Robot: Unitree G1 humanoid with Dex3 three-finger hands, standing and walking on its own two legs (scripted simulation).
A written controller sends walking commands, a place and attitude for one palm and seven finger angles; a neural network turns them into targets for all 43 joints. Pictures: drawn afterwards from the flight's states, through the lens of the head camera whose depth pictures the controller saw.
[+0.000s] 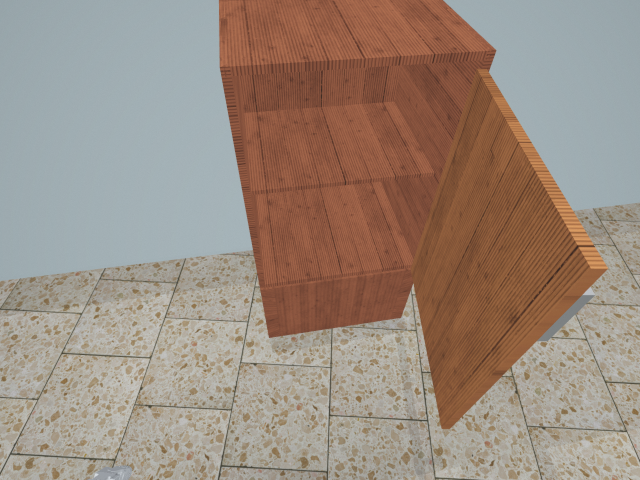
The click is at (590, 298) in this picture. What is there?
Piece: cupboard door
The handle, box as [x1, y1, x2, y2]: [537, 287, 594, 340]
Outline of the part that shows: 590,287 537,340 547,340 594,295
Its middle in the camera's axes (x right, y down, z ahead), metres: +0.32 +0.11 +0.55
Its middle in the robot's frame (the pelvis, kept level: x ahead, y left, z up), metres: +0.36 -0.30 -0.01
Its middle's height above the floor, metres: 0.76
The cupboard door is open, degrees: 80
